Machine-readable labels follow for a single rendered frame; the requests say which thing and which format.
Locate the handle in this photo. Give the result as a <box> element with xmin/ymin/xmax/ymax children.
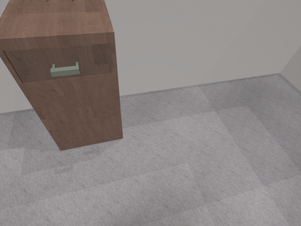
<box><xmin>50</xmin><ymin>62</ymin><xmax>80</xmax><ymax>77</ymax></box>

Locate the cabinet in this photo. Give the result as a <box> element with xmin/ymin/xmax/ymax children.
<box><xmin>0</xmin><ymin>0</ymin><xmax>123</xmax><ymax>151</ymax></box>

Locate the drawer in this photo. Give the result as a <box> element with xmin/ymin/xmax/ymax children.
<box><xmin>5</xmin><ymin>43</ymin><xmax>113</xmax><ymax>83</ymax></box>

